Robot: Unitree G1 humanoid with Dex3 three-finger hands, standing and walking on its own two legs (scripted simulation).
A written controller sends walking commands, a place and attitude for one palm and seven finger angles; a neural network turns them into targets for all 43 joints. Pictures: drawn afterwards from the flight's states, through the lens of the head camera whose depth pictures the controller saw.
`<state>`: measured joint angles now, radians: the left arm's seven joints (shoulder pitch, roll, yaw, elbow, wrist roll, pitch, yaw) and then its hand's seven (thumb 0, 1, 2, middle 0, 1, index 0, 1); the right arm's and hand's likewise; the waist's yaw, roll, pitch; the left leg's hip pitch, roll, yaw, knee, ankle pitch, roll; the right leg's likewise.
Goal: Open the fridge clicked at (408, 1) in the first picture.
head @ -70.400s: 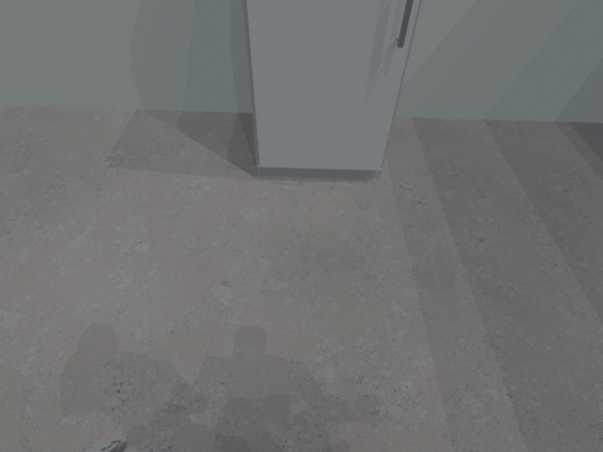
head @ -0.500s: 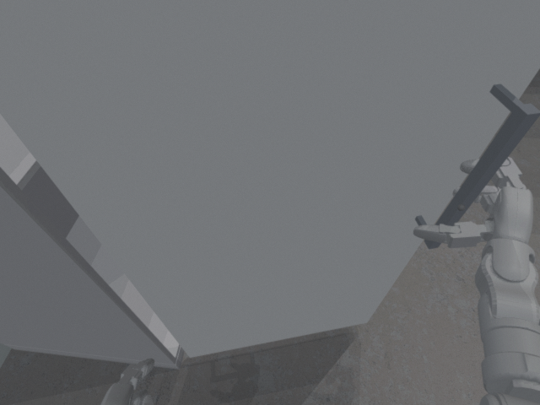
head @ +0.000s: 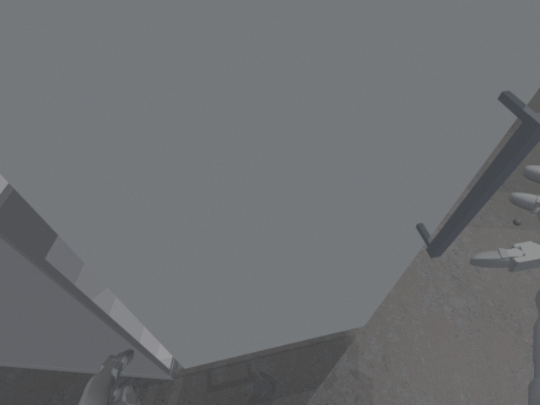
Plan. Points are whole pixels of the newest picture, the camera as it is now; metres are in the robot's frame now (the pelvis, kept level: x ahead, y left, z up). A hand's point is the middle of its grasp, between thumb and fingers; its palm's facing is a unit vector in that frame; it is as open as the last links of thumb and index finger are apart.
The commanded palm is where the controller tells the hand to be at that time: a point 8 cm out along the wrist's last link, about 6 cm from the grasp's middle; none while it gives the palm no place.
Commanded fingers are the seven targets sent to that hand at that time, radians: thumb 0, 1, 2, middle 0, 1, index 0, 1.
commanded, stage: slip the hand off the handle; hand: right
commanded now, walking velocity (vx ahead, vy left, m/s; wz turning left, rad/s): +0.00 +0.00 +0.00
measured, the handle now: (465, 190) +0.41 -0.26 +0.11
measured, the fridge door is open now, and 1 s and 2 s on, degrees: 73 73 73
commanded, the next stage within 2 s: draw the hand back to the body in 1.04 s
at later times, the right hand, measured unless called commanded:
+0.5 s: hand out of the picture +0.36 -0.37 +0.10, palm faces +0.34 +0.91 -0.23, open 14.7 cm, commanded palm +0.30 -0.40 +0.11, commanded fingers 0.00 0.55 -0.20 0.25 1.15 0.25 1.15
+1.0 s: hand out of the picture +0.26 -0.38 +0.10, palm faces +0.39 +0.89 -0.24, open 14.7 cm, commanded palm +0.21 -0.42 +0.11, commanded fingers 0.00 0.55 -0.20 0.25 1.15 0.25 1.15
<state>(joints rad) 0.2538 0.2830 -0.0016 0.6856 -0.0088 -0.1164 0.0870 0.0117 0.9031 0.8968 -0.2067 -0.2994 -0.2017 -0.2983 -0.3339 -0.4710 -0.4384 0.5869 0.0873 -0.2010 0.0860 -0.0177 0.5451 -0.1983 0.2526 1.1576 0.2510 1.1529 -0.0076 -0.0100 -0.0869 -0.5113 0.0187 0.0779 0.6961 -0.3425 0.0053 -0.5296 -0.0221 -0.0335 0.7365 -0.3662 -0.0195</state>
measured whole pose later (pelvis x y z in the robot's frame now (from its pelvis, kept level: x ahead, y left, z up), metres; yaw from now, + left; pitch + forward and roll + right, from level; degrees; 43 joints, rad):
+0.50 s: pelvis -0.01 -0.02 -0.01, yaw +1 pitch +13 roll +2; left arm 0.35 0.29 -0.01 0.68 0.00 -0.05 0.08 0.01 0.90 0.90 -0.21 -0.30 -0.20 -0.30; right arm -0.39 -0.61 -0.57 0.76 0.11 -0.27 0.25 -0.02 0.54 -0.20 0.25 1.15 0.25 1.15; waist 0.03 -0.02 -0.10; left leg -0.61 0.02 0.06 0.72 -0.33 -0.01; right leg -0.64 -0.03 -0.05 0.80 -0.38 -0.04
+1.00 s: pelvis +0.00 -0.03 +0.00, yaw -1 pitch +8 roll +3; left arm 0.22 0.24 -0.04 0.62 -0.01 -0.16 0.11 0.01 0.90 0.90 -0.21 -0.30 -0.20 -0.30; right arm -0.02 -0.49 -0.52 0.33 0.19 -0.17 0.23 -0.02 0.54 -0.20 0.25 1.16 0.25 1.15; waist -0.05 -0.02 -0.11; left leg -0.50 0.05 0.08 0.70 -0.34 -0.03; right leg -0.54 0.01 -0.02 0.78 -0.39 -0.05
